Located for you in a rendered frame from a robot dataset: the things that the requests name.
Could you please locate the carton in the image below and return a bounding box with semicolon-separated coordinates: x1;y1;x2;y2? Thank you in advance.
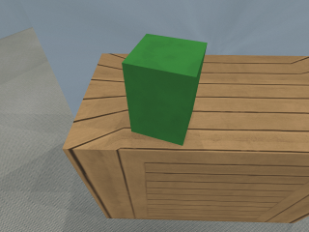
122;34;208;146

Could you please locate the pedestal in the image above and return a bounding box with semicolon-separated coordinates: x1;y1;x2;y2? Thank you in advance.
62;53;309;223

